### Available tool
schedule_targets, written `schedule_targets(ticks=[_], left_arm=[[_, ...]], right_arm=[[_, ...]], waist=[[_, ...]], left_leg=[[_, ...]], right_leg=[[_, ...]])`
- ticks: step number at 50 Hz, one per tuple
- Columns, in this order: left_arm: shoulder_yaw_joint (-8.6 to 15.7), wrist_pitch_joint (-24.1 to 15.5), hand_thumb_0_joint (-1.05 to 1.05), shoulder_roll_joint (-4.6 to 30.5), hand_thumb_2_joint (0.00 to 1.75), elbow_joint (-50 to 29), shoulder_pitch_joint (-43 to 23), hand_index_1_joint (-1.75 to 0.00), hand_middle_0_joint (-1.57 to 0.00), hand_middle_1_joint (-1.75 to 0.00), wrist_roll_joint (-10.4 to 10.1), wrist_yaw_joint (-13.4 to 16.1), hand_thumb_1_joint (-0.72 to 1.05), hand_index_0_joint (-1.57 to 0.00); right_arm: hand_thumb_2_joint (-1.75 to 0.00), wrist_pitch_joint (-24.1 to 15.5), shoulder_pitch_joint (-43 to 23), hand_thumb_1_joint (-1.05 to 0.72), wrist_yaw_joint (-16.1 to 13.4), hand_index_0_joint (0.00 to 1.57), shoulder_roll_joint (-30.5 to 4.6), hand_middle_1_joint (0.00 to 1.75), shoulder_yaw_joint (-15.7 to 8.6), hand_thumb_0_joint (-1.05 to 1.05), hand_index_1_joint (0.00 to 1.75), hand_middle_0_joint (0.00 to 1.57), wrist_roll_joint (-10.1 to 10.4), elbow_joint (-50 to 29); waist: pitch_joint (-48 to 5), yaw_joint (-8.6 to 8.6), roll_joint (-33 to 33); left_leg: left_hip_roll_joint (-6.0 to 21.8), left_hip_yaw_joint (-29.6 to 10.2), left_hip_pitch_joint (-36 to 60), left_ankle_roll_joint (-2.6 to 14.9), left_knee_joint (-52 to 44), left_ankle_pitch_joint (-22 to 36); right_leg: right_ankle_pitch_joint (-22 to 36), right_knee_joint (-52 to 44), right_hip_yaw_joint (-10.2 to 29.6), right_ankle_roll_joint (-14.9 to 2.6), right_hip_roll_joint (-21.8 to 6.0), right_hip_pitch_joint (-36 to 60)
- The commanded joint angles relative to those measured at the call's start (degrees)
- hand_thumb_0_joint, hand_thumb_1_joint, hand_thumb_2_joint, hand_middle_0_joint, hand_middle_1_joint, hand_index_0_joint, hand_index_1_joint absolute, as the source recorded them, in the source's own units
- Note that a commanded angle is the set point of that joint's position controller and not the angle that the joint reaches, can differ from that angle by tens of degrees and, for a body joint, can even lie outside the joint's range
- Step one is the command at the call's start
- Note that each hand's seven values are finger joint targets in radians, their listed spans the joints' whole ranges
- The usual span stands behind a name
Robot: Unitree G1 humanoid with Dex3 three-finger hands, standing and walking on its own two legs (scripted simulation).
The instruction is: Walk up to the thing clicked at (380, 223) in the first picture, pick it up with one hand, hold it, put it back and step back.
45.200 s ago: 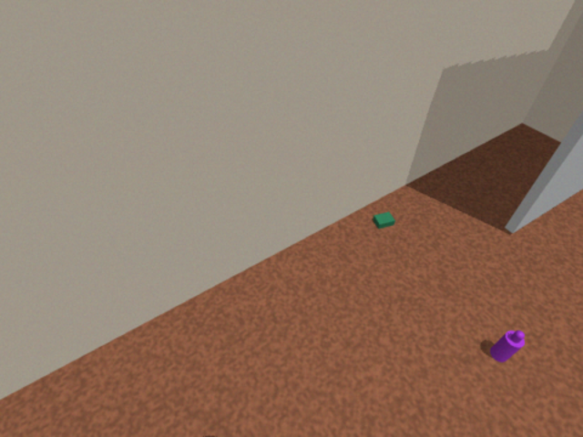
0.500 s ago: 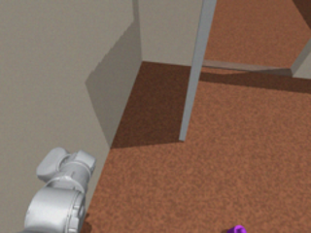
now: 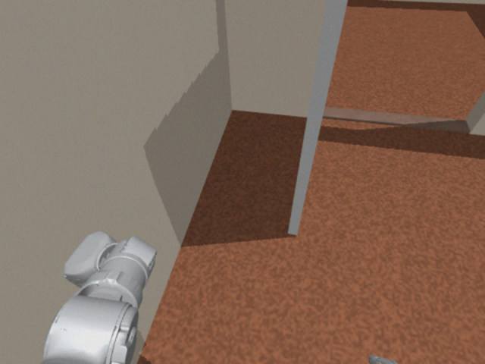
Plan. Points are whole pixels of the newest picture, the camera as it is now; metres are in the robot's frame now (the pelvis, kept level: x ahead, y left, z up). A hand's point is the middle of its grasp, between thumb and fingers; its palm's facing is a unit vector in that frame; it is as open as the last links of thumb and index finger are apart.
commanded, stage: hold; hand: left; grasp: from above
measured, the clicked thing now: (118, 269) +0.35 +0.25 -0.08
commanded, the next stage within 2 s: crouch in 1.28 s
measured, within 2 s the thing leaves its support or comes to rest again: neither
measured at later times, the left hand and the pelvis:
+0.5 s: hand (111, 276) +0.31 +0.23 -0.02, palm faces -0.16 -0.41 -0.90, open 8.7 cm; pelvis -0.01 +0.00 +0.01, yaw +0 degrees
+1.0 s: hand (109, 275) +0.31 +0.23 -0.02, palm faces -0.15 -0.42 -0.90, open 8.7 cm; pelvis +0.00 +0.00 +0.01, yaw +0 degrees
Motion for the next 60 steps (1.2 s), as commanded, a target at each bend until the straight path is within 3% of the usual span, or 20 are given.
schedule_targets(ticks=[1, 2, 4, 5, 10, 14, 19, 20, 31, 32, 36, 40, 41, 44, 45, 46, 52, 53, 57, 60], left_arm=[[-0.54, -0.62, 0.00, 10.64, 0.54, -11.03, -21.44, -0.64, -0.85, -0.64, 2.76, 2.58, 0.50, -0.85], [-0.12, -0.57, 0.00, 11.75, 0.53, -12.53, -22.54, -0.62, -0.85, -0.62, 2.98, 2.71, 0.50, -0.85], [-1.19, -0.19, 0.00, 10.84, 0.53, -14.44, -22.20, -0.62, -0.86, -0.62, 2.99, 2.85, 0.50, -0.85], [-0.50, 0.17, 0.00, 12.99, 0.52, -14.09, -22.92, -0.60, -0.87, -0.60, 3.56, 3.02, 0.52, -0.87], [-1.98, 1.85, 0.00, 10.93, 0.47, -15.03, -20.03, -0.58, -0.84, -0.58, 3.07, 2.43, 0.47, -0.84], [-3.24, 2.68, 0.00, 8.18, 0.53, -14.95, -20.17, -0.62, -0.84, -0.61, 1.99, 1.83, 0.46, -0.84], [-2.52, 2.90, 0.00, 9.42, 0.57, -11.72, -20.40, -0.64, -0.89, -0.64, 1.34, 1.86, 0.53, -0.88], [-3.33, 2.79, 0.00, 8.53, 0.57, -12.62, -20.92, -0.65, -0.90, -0.65, 1.58, 1.81, 0.55, -0.90], [-2.90, 3.10, 0.00, 9.80, 0.57, -16.75, -21.19, -0.64, -0.96, -0.64, 1.63, 3.01, 0.63, -0.96], [-3.47, 3.23, 0.00, 8.62, 0.57, -18.66, -21.73, -0.64, -0.94, -0.64, 1.21, 3.05, 0.61, -0.94], [-3.10, 4.40, 0.00, 10.16, 0.57, -17.33, -21.05, -0.62, -0.97, -0.61, 1.67, 2.79, 0.62, -0.96], [-3.56, 5.14, 0.00, 8.25, 0.57, -15.55, -19.85, -0.63, -1.01, -0.62, 0.95, 1.93, 0.68, -1.00], [-4.25, 5.14, 0.00, 6.98, 0.58, -15.35, -19.05, -0.62, -0.99, -0.61, 0.85, 1.58, 0.64, -0.98], [-3.36, 5.31, 0.00, 8.05, 0.59, -14.94, -19.44, -0.63, -0.99, -0.61, 0.42, 1.36, 0.64, -0.98], [-4.21, 5.10, 0.00, 6.54, 0.59, -15.27, -19.74, -0.62, -0.98, -0.60, 0.44, 1.32, 0.61, -0.96], [-3.50, 5.11, 0.00, 7.86, 0.58, -13.69, -19.41, -0.62, -0.98, -0.60, 0.80, 1.29, 0.62, -0.96], [-4.61, 3.81, 0.00, 6.33, 0.60, -17.66, -20.89, -0.63, -0.98, -0.61, 1.33, 1.79, 0.62, -0.96], [-3.81, 3.77, 0.00, 8.22, 0.59, -17.66, -21.48, -0.63, -0.98, -0.61, 1.71, 2.11, 0.63, -0.97], [-3.46, 4.06, 0.00, 9.77, 0.56, -19.84, -22.30, -0.61, -0.98, -0.60, 2.65, 2.72, 0.63, -0.97], [-4.07, 4.65, 0.00, 8.26, 0.59, -18.01, -21.71, -0.61, -0.99, -0.59, 2.85, 2.27, 0.63, -0.97]], right_arm=[[-0.90, -1.53, 0.49, -0.90, 0.30, 0.20, -8.74, 0.30, -2.71, 0.00, 0.30, 0.20, 0.61, -5.60], [-0.90, -1.35, 0.39, -0.90, 0.35, 0.20, -9.08, 0.30, -2.97, 0.00, 0.30, 0.20, 0.52, -5.70], [-0.90, -1.14, -0.57, -0.90, 0.51, 0.20, -8.66, 0.30, -2.48, 0.00, 0.30, 0.20, 0.51, -6.12], [-0.90, -0.93, -0.66, -0.90, 0.33, 0.20, -9.15, 0.30, -2.58, 0.00, 0.30, 0.20, 0.56, -6.19], [-0.90, -0.90, -2.73, -0.90, -0.02, 0.20, -8.75, 0.30, -1.99, 0.00, 0.30, 0.20, 0.95, -6.74], [-0.90, -1.19, -3.56, -0.91, -0.13, 0.20, -8.58, 0.30, -1.79, 0.00, 0.30, 0.20, 1.16, -6.76], [-0.90, -1.67, -3.66, -0.91, -0.28, 0.20, -8.59, 0.30, -1.64, 0.00, 0.30, 0.20, 1.03, -6.23], [-0.90, -1.80, -4.18, -0.90, -0.21, 0.20, -8.23, 0.30, -1.33, 0.00, 0.30, 0.20, 1.09, -6.41], [-0.90, -1.77, -6.30, -0.90, -0.21, 0.20, -8.07, 0.30, -1.22, 0.00, 0.30, 0.20, 0.92, -6.80], [-0.90, -1.61, -6.97, -0.90, -0.08, 0.20, -7.72, 0.30, -0.88, 0.00, 0.30, 0.20, 0.93, -7.32], [-0.90, -1.56, -7.60, -0.90, -0.21, 0.20, -7.84, 0.30, -0.88, 0.00, 0.30, 0.20, 1.03, -7.18], [-0.90, -1.84, -8.00, -0.90, -0.10, 0.20, -7.44, 0.30, -0.97, 0.00, 0.30, 0.20, 1.13, -6.98], [-0.90, -1.90, -8.03, -0.91, -0.04, 0.20, -7.31, 0.30, -0.66, 0.00, 0.30, 0.20, 1.29, -7.04], [-0.90, -1.94, -8.24, -0.90, 0.09, 0.20, -7.63, 0.30, -0.93, 0.00, 0.30, 0.20, 1.33, -7.05], [-0.90, -1.99, -8.38, -0.91, 0.10, 0.20, -7.32, 0.30, -0.71, 0.00, 0.30, 0.20, 1.39, -7.14], [-0.90, -2.06, -7.74, -0.90, 0.01, 0.20, -7.69, 0.30, -0.92, 0.00, 0.30, 0.20, 1.39, -6.77], [-0.90, -1.81, -7.89, -0.91, 0.10, 0.20, -7.52, 0.30, -0.96, 0.00, 0.30, 0.20, 1.31, -7.35], [-0.90, -1.83, -7.54, -0.90, 0.07, 0.20, -7.87, 0.30, -1.25, 0.00, 0.30, 0.20, 1.22, -7.29], [-0.90, -1.45, -7.86, -0.91, -0.14, 0.20, -7.79, 0.30, -1.25, 0.00, 0.30, 0.20, 1.17, -7.84], [-0.90, -1.37, -7.67, -0.90, -0.16, 0.20, -7.68, 0.30, -1.15, 0.00, 0.30, 0.20, 1.25, -7.78]], waist=[[-22.91, -0.46, -4.94], [-23.64, -0.15, -3.03], [-22.10, -0.39, -2.39], [-21.24, -0.09, -1.73], [-18.23, 0.78, -1.57], [-16.33, 0.05, -2.08], [-14.58, 0.26, -4.60], [-14.02, 0.07, -4.50], [-18.64, 1.09, -2.80], [-18.23, 0.98, -2.51], [-16.19, 1.38, -3.20], [-14.27, 1.91, -2.57], [-14.56, 1.13, -3.80], [-14.18, 1.73, -4.60], [-14.09, 0.88, -4.98], [-14.10, 1.31, -5.40], [-17.19, 0.88, -3.24], [-18.39, 1.31, -3.40], [-18.72, 1.76, -1.54], [-18.51, 1.10, -3.41]], left_leg=[[-4.03, 2.44, 6.96, 1.86, -2.21, 22.20], [-4.13, 2.58, 6.89, 1.63, -1.98, 23.57], [-4.04, 2.42, 8.15, 1.70, -3.06, 22.50], [-4.16, 2.67, 7.65, 1.65, -3.11, 21.96], [-3.68, 2.22, 9.91, 1.88, -5.81, 19.53], [-3.32, 1.95, 10.88, 1.90, -7.09, 19.09], [-3.35, 2.26, 9.74, 2.16, -7.65, 17.82], [-3.33, 2.15, 10.02, 2.29, -8.16, 16.75], [-3.41, 2.38, 12.22, 2.15, -8.53, 19.23], [-3.48, 2.24, 12.74, 2.28, -8.74, 19.26], [-3.42, 2.49, 11.68, 2.26, -9.52, 17.37], [-3.12, 2.38, 11.49, 1.92, -10.38, 17.27], [-3.07, 2.05, 12.17, 2.09, -10.55, 17.18], [-3.13, 2.49, 11.53, 2.29, -10.23, 17.89], [-3.06, 2.38, 12.12, 2.34, -10.25, 18.02], [-3.15, 2.57, 11.64, 2.35, -10.17, 18.32], [-3.33, 2.36, 13.64, 2.31, -9.85, 21.09], [-3.32, 2.44, 13.54, 2.22, -9.61, 21.97], [-3.28, 2.32, 14.04, 2.00, -9.89, 23.15], [-3.29, 2.25, 13.82, 2.23, -9.90, 22.68]], right_leg=[[36.75, -3.17, 0.45, 0.73, 1.24, 16.33], [38.53, -2.59, 0.54, 0.62, 1.21, 16.62], [36.32, -3.73, 0.20, 0.57, 1.40, 16.84], [34.80, -4.17, 0.27, 0.52, 1.41, 16.16], [24.69, -7.07, -0.71, 0.22, 2.20, 15.17], [23.13, -8.32, -0.69, 0.25, 2.36, 14.80], [23.02, -9.47, -0.19, 0.44, 2.11, 14.91], [21.49, -10.18, -0.25, 0.38, 2.10, 14.75], [24.17, -9.91, 0.03, 0.11, 2.05, 18.28], [24.24, -10.41, -0.02, 0.17, 2.08, 17.71], [21.10, -11.46, 0.11, 0.22, 2.13, 17.67], [19.80, -11.67, -0.09, 0.00, 2.31, 17.06], [19.82, -11.85, -0.24, 0.03, 2.44, 16.84], [21.29, -12.31, 0.17, 0.25, 2.16, 16.98], [21.92, -12.42, 0.13, 0.32, 2.13, 16.85], [22.52, -12.19, 0.31, 0.35, 2.05, 16.91], [25.90, -11.27, 0.19, 0.16, 1.99, 17.70], [27.07, -10.80, 0.20, 0.09, 1.97, 18.68], [27.26, -10.40, -0.30, -0.29, 2.21, 19.24], [27.06, -10.75, -0.16, -0.02, 2.23, 19.04]])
